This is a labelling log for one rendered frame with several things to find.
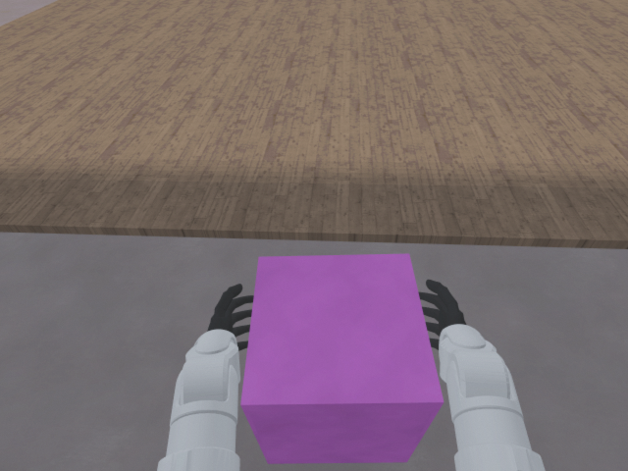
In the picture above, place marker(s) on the robot right forearm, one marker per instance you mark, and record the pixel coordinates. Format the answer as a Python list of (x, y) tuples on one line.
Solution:
[(484, 406)]

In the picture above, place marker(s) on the right robot hand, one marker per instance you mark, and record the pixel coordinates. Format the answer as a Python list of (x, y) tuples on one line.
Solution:
[(447, 313)]

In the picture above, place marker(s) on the left robot hand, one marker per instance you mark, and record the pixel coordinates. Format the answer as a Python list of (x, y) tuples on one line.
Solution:
[(223, 318)]

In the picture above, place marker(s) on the robot left forearm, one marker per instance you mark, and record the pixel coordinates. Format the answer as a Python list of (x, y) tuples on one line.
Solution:
[(204, 414)]

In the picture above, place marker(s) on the carton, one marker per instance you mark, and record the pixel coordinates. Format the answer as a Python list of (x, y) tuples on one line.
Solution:
[(339, 366)]

